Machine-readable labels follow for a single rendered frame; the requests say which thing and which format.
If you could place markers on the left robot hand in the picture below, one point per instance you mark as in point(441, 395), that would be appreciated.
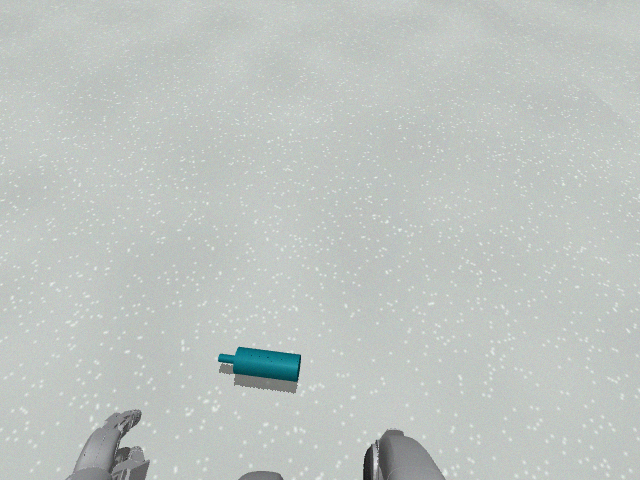
point(101, 449)

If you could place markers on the bottle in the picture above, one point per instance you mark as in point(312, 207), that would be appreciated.
point(264, 363)

